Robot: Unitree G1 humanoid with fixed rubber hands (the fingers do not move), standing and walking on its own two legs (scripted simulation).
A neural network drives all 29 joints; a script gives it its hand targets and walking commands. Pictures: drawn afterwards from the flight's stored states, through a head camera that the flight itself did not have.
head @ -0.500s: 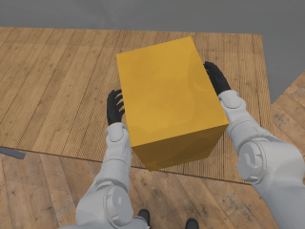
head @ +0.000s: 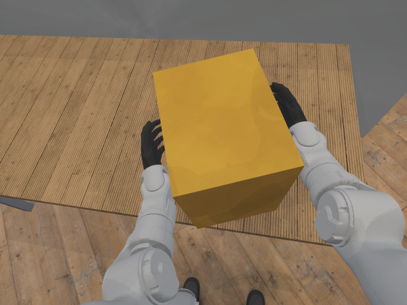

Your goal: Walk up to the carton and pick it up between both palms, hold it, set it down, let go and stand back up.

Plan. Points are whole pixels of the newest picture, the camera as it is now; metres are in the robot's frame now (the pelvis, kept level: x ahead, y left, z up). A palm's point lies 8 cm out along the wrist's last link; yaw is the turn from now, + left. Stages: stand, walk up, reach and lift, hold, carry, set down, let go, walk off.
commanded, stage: reach and lift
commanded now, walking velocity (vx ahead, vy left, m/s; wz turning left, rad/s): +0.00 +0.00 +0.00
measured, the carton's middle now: (221, 149) +0.42 +0.07 -0.04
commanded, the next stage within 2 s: none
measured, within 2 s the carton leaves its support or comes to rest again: leaves its support in 1.40 s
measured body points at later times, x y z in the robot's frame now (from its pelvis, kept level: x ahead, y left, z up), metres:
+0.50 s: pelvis +0.00 +0.00 +0.00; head +0.13 -0.01 +0.43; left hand +0.37 +0.21 -0.01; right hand +0.49 -0.06 +0.02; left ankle +0.00 +0.17 -0.73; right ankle +0.00 -0.09 -0.73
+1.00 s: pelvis -0.01 +0.00 +0.00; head +0.11 +0.00 +0.43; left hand +0.36 +0.21 -0.01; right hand +0.47 -0.06 +0.02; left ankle +0.00 +0.17 -0.73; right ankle +0.00 -0.09 -0.73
